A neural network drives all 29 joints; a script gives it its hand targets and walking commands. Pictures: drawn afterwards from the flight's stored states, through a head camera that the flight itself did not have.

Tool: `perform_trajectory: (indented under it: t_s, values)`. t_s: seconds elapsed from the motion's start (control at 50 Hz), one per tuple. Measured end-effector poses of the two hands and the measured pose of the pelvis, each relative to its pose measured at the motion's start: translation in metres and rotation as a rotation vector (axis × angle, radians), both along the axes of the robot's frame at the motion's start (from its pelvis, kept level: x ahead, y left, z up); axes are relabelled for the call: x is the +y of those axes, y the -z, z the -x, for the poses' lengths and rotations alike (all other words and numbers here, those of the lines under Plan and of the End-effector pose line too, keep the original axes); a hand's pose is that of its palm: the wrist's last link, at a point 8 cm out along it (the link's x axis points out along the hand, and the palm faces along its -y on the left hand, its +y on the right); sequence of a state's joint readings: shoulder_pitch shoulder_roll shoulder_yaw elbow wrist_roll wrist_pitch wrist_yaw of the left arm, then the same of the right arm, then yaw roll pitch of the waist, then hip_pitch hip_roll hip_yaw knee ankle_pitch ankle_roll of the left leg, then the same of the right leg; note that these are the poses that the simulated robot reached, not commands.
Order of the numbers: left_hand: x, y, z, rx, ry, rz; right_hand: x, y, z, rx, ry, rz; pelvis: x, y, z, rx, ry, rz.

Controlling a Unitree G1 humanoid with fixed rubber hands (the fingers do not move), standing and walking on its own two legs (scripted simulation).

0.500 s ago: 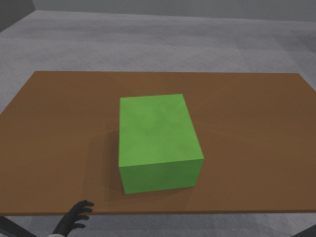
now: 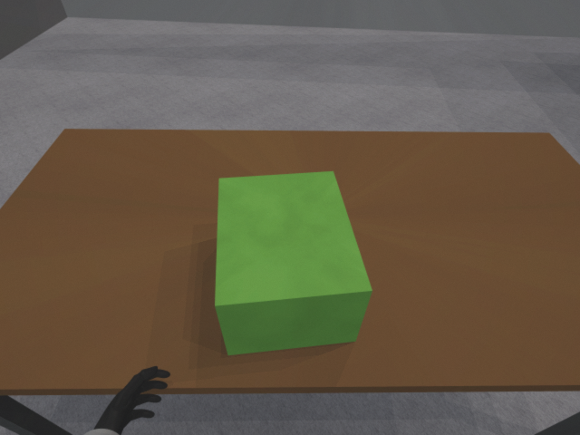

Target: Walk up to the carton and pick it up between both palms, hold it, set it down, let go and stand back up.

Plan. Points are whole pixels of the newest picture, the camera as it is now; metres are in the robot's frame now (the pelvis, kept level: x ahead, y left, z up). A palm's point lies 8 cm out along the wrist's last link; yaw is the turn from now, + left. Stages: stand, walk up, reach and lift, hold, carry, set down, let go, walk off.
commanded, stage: stand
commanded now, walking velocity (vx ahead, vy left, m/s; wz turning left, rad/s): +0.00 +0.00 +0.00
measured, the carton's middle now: (284, 256) +0.47 +0.03 -0.05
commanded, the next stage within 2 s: none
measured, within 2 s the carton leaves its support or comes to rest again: neither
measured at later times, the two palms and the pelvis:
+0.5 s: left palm (111, 424) +0.18 +0.26 -0.06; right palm out of the picture +0.10 -0.28 -0.10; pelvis +0.00 +0.02 +0.00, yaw +0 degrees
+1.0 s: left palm (112, 425) +0.18 +0.25 -0.06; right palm out of the picture +0.11 -0.28 -0.10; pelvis +0.00 +0.01 +0.00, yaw +0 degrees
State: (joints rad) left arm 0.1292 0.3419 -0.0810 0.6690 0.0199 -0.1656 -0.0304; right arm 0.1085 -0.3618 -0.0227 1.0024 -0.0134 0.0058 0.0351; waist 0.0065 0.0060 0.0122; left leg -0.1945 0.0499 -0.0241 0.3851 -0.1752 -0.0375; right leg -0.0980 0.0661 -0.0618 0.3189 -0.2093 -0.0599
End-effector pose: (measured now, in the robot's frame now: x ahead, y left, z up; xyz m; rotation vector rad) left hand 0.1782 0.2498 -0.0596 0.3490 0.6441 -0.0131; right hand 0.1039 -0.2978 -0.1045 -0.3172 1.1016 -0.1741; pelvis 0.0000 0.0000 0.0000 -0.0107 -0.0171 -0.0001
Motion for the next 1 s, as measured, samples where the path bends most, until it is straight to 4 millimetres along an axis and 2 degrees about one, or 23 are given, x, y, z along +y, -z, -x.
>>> perform_trajectory:
  t_s: [0.14, 0.4, 0.6, 1.0]
  values:
    - [0.002, 0.000, 0.000, -0.003, 0.019, 0.001, 0.003, 0.001, 0.008, 0.024, 0.007, -0.001, 0.003, 0.000, 0.000, 0.005, 0.000, 0.002]
    - [0.005, 0.001, 0.000, -0.010, 0.044, 0.022, 0.019, 0.000, 0.003, 0.007, 0.004, -0.007, 0.013, 0.000, -0.001, 0.004, 0.004, 0.005]
    - [0.007, 0.002, 0.001, -0.018, 0.055, 0.033, 0.020, -0.005, -0.002, -0.011, -0.009, 0.005, 0.017, 0.000, -0.001, 0.007, 0.001, 0.001]
    - [0.005, 0.002, 0.001, -0.021, 0.034, 0.028, 0.015, -0.005, -0.007, -0.008, -0.013, 0.006, 0.012, 0.000, -0.002, 0.008, -0.007, 0.001]
